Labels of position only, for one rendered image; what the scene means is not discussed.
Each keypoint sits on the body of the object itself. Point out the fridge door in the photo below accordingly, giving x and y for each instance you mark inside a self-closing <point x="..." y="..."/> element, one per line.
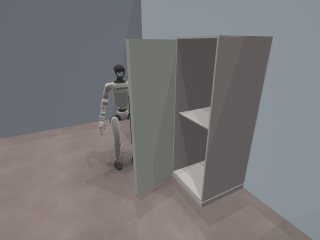
<point x="151" y="70"/>

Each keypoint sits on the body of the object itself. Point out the right robot hand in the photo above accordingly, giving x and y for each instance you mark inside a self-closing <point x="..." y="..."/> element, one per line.
<point x="101" y="125"/>

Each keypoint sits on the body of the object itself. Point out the right robot forearm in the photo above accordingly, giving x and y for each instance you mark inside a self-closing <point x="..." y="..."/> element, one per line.
<point x="102" y="111"/>

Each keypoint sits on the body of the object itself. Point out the right robot foot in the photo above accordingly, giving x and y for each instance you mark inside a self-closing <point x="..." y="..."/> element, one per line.
<point x="118" y="165"/>

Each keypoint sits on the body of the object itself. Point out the robot right upper arm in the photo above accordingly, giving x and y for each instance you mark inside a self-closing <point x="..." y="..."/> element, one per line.
<point x="107" y="88"/>

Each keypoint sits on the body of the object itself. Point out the humanoid robot head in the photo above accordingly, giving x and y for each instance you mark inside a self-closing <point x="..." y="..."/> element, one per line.
<point x="119" y="68"/>

